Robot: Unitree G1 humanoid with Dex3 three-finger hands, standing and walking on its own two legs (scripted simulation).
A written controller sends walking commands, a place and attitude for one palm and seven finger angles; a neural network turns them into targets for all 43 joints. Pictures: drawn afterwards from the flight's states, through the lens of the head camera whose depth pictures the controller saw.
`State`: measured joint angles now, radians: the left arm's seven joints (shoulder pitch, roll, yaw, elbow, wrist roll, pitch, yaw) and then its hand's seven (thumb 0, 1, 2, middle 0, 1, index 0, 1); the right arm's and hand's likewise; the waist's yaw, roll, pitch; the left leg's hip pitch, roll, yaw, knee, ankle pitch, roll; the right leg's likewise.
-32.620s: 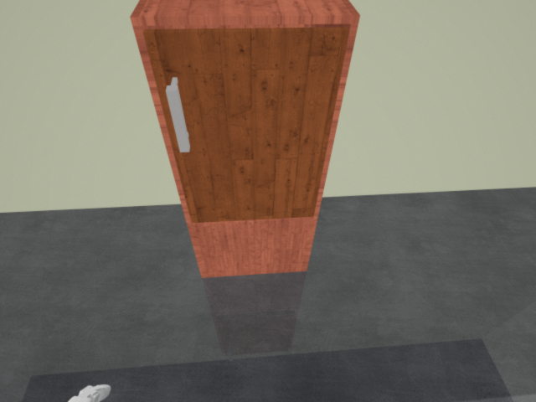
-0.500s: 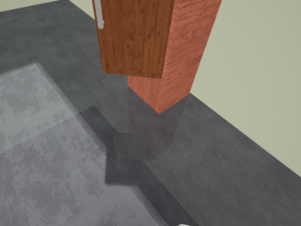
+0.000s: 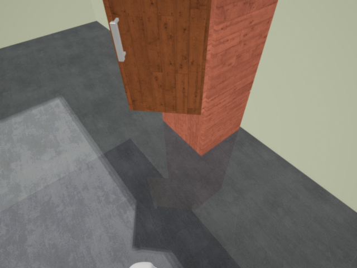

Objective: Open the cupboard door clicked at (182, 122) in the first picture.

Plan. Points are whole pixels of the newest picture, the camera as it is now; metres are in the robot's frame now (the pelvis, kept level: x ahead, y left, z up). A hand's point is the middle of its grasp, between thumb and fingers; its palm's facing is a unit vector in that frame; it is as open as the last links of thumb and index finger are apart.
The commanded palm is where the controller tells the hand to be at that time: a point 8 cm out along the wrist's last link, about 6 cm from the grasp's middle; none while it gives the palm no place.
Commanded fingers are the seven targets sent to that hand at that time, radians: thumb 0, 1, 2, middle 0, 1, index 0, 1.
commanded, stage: take the last steps up to it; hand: left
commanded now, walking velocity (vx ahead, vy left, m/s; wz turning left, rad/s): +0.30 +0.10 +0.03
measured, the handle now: (119, 40) +0.93 +0.28 +0.05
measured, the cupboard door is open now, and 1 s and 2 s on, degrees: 45 45 45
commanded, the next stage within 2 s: come to a stop and stand still in 0.78 s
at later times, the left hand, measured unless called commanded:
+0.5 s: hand (86, 250) +0.20 +0.27 -0.18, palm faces +0.03 -0.99 -0.16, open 7.4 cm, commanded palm none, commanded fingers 0.00 0.90 0.90 -0.20 -0.30 -0.20 -0.30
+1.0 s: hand (109, 183) +0.40 +0.25 -0.17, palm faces +0.01 -0.98 -0.20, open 7.1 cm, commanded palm none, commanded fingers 0.00 0.90 0.90 -0.20 -0.30 -0.20 -0.30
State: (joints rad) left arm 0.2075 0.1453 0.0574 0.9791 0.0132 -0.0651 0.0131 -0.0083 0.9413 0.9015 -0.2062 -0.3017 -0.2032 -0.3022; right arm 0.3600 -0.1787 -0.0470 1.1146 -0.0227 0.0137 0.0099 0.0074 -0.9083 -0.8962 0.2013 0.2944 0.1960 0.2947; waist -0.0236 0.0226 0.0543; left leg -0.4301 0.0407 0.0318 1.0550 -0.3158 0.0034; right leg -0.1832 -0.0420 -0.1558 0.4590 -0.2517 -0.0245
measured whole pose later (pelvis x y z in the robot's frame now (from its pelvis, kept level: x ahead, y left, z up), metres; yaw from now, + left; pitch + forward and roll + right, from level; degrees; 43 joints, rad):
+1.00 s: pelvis +0.35 +0.07 +0.00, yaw -2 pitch +0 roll +0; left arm 0.22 0.18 0.05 1.05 0.02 -0.04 0.02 -0.01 0.95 0.90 -0.21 -0.30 -0.20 -0.30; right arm 0.25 -0.15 -0.03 1.08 -0.01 -0.01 -0.01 0.01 -0.92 -0.90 0.20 0.29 0.19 0.29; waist 0.00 -0.01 0.07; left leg -0.38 0.07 0.07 0.65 -0.24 -0.05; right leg -0.16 -0.03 -0.13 0.43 -0.26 -0.02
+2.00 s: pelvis +0.33 +0.03 +0.00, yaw -2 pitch -1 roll +0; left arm 0.24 0.17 0.01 1.12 0.01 0.01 0.02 0.01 0.92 0.90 -0.20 -0.30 -0.20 -0.30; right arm 0.26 -0.14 0.00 1.14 -0.01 0.01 -0.03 0.01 -0.92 -0.90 0.20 0.29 0.20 0.29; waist 0.01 -0.01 0.03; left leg -0.14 0.02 0.03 0.40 -0.24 0.00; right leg -0.16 0.02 -0.06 0.39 -0.22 -0.03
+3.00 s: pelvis +0.34 +0.06 -0.01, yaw -3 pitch -1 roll +0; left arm 0.29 0.16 0.01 1.07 0.02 0.00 0.02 0.00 0.91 0.90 -0.20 -0.30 -0.20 -0.30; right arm 0.29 -0.18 0.00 1.08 -0.02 0.01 -0.02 0.00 -0.91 -0.90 0.20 0.29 0.20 0.29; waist 0.02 0.00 0.03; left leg -0.19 -0.02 0.05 0.53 -0.34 0.03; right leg -0.22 -0.02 -0.03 0.55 -0.32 0.00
